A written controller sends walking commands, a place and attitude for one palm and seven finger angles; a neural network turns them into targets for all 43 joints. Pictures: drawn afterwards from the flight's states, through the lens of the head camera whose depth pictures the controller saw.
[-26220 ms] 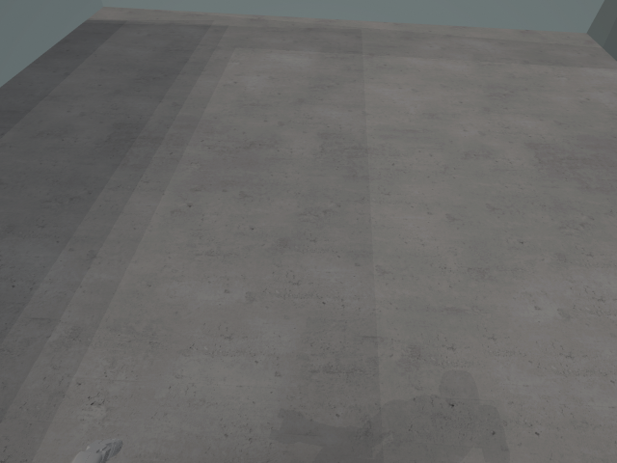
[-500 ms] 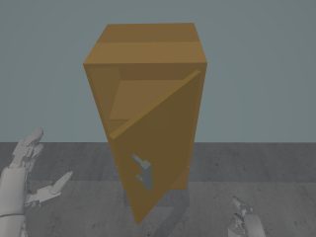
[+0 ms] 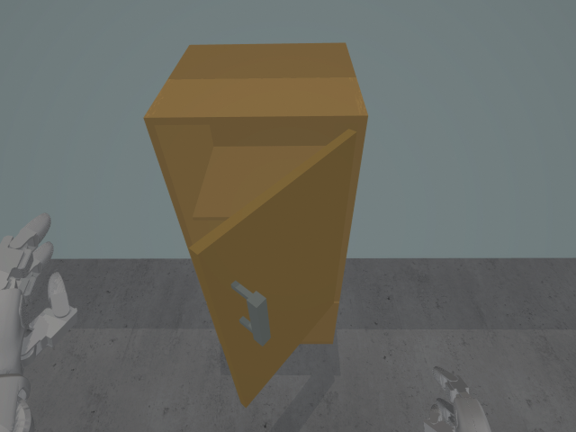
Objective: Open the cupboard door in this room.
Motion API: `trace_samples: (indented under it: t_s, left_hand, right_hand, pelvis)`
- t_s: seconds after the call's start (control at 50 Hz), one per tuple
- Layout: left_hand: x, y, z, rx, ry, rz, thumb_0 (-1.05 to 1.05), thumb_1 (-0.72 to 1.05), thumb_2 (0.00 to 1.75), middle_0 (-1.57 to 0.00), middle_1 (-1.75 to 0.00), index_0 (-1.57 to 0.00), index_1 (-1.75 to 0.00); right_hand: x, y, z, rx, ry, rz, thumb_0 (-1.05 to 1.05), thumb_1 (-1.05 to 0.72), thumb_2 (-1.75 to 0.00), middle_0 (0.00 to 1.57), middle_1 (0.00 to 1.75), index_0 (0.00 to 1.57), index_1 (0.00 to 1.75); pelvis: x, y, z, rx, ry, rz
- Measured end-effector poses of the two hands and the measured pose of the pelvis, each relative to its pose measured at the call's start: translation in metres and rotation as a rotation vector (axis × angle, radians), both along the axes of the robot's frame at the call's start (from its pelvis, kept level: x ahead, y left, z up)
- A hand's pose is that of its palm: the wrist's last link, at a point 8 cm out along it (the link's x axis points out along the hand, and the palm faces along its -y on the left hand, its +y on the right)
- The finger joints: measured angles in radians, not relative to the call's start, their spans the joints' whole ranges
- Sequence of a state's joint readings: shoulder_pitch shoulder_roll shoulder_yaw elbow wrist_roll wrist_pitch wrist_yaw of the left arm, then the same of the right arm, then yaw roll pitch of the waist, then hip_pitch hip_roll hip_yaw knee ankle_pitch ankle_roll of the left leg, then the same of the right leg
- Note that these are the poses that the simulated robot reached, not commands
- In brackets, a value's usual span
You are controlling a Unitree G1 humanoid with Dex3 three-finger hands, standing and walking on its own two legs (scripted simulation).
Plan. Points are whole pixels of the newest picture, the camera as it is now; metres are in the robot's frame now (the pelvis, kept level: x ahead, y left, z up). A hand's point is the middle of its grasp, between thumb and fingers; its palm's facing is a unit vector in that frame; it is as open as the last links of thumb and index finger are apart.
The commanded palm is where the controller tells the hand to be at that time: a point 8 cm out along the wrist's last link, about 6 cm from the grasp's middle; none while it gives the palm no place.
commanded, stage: draw the hand back to the body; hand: left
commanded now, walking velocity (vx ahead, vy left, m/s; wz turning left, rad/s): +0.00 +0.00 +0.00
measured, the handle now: (250, 313) +0.31 +0.11 -0.03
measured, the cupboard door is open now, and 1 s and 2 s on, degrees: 51 51 51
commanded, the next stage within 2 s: step back with the hand held close in 0.04 s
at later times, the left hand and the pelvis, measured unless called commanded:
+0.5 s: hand (56, 329) +0.17 +0.27 +0.15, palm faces +0.34 -0.79 -0.51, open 7.4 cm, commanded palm +0.11 +0.31 +0.17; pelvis -0.03 +0.01 +0.00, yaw +0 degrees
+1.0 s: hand out of the picture +0.07 +0.29 +0.16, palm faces +0.46 -0.74 -0.49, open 7.4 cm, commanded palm +0.00 +0.33 +0.17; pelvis -0.12 +0.02 -0.02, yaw +4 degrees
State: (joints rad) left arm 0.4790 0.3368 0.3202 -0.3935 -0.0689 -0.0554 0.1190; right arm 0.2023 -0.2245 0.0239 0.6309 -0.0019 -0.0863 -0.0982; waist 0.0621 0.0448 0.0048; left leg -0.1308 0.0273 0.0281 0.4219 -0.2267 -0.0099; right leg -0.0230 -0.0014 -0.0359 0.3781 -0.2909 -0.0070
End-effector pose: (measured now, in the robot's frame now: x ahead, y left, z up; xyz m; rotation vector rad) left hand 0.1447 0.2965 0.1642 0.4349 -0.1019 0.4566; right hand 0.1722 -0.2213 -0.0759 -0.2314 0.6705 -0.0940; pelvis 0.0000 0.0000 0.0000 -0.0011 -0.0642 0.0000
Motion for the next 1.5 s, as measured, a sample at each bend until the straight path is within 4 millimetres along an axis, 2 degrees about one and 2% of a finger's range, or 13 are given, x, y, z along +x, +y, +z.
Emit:
trace_samples:
  t_s: [0.18, 0.3, 0.42, 0.54, 0.68, 0.86, 1.04, 1.18, 1.26, 1.34, 1.4, 1.44, 1.5]
  left_hand:
    - [-0.004, -0.002, 0.006, 0.009, -0.019, 0.005, 0.01, 0.89, 0.9, -0.21, -0.31, -0.21, -0.3]
    - [-0.002, 0.003, 0.015, 0.084, -0.032, -0.017, 0.01, 0.89, 0.9, -0.21, -0.31, -0.21, -0.3]
    - [-0.007, 0.001, 0.005, 0.1, 0.054, -0.082, 0.01, 0.89, 0.9, -0.21, -0.31, -0.21, -0.3]
    - [-0.019, 0.009, 0.01, 0.136, 0.043, -0.105, 0.01, 0.89, 0.9, -0.22, -0.31, -0.22, -0.3]
    - [-0.044, 0.017, 0.015, 0.154, -0.011, -0.109, 0.01, 0.89, 0.9, -0.22, -0.31, -0.22, -0.3]
    - [-0.084, 0.026, 0.011, 0.17, -0.058, -0.078, 0.01, 0.89, 0.9, -0.22, -0.31, -0.21, -0.3]
    - [-0.13, 0.024, 0.016, 0.19, -0.125, -0.042, 0.01, 0.88, 0.9, -0.22, -0.31, -0.21, -0.3]
    - [-0.141, 0.039, 0.012, 0.161, -0.198, -0.051, 0.01, 0.88, 0.9, -0.22, -0.31, -0.21, -0.3]
    - [-0.151, 0.046, 0.02, 0.204, -0.207, -0.061, 0.01, 0.88, 0.9, -0.22, -0.31, -0.21, -0.3]
    - [-0.176, 0.042, 0.024, 0.202, -0.215, -0.06, 0.01, 0.89, 0.9, -0.22, -0.31, -0.21, -0.3]
    - [-0.196, 0.032, 0.019, 0.214, -0.203, -0.075, 0.01, 0.89, 0.9, -0.21, -0.31, -0.21, -0.3]
    - [-0.203, 0.027, 0.017, 0.184, -0.195, -0.088, 0.01, 0.89, 0.9, -0.21, -0.31, -0.21, -0.3]
    - [-0.207, 0.028, 0.018, 0.151, -0.194, -0.101, 0.01, 0.88, 0.9, -0.22, -0.31, -0.21, -0.3]
  right_hand:
    - [-0.002, -0.002, 0.0, 0.013, -0.008, 0.001, 0.01, -0.91, -0.9, 0.2, 0.3, 0.2, 0.3]
    - [-0.007, -0.004, -0.001, 0.01, 0.03, -0.011, 0.01, -0.91, -0.9, 0.2, 0.3, 0.2, 0.3]
    - [-0.022, -0.012, -0.001, -0.012, 0.07, -0.073, 0.01, -0.91, -0.9, 0.2, 0.3, 0.2, 0.3]
    - [-0.044, -0.011, 0.0, -0.031, 0.093, -0.105, 0.01, -0.91, -0.9, 0.2, 0.3, 0.2, 0.3]
    - [-0.071, -0.001, 0.001, -0.03, 0.079, -0.107, 0.01, -0.91, -0.9, 0.2, 0.3, 0.2, 0.3]
    - [-0.104, 0.01, -0.004, -0.039, 0.07, -0.065, 0.01, -0.91, -0.9, 0.2, 0.3, 0.2, 0.3]
    - [-0.126, 0.013, -0.014, -0.052, 0.084, -0.004, 0.01, -0.91, -0.9, 0.2, 0.3, 0.2, 0.3]
    - [-0.147, 0.018, -0.013, -0.093, 0.084, -0.034, 0.01, -0.91, -0.9, 0.2, 0.3, 0.2, 0.3]
    - [-0.16, 0.028, -0.009, -0.069, 0.06, -0.02, 0.01, -0.91, -0.9, 0.2, 0.3, 0.2, 0.3]
    - [-0.17, 0.037, -0.009, -0.02, 0.045, 0.02, 0.01, -0.91, -0.9, 0.2, 0.3, 0.2, 0.3]
    - [-0.176, 0.04, -0.017, 0.004, 0.028, 0.051, 0.01, -0.91, -0.9, 0.2, 0.3, 0.2, 0.3]
    - [-0.187, 0.04, -0.02, -0.005, 0.054, 0.054, 0.01, -0.91, -0.9, 0.2, 0.3, 0.2, 0.3]
    - [-0.206, 0.041, -0.015, -0.018, 0.085, 0.023, 0.01, -0.91, -0.9, 0.2, 0.3, 0.21, 0.3]
  pelvis:
    - [-0.005, -0.004, 0.001, 0.0, -0.008, -0.001]
    - [-0.012, -0.003, 0.001, -0.016, 0.034, 0.012]
    - [-0.022, 0.005, 0.0, -0.014, 0.063, -0.001]
    - [-0.039, 0.012, -0.001, -0.016, 0.068, -0.007]
    - [-0.063, 0.02, -0.004, -0.023, 0.064, -0.004]
    - [-0.096, 0.023, -0.01, -0.044, 0.056, 0.025]
    - [-0.122, 0.019, -0.016, -0.048, 0.046, 0.06]
    - [-0.144, 0.032, -0.021, -0.07, 0.034, 0.059]
    - [-0.162, 0.029, -0.019, -0.102, 0.047, 0.081]
    - [-0.177, 0.025, -0.02, -0.096, 0.084, 0.078]
    - [-0.193, 0.02, -0.028, -0.04, 0.118, 0.032]
    - [-0.202, 0.025, -0.024, -0.049, 0.093, 0.018]
    - [-0.205, 0.029, -0.017, -0.027, 0.076, 0.014]
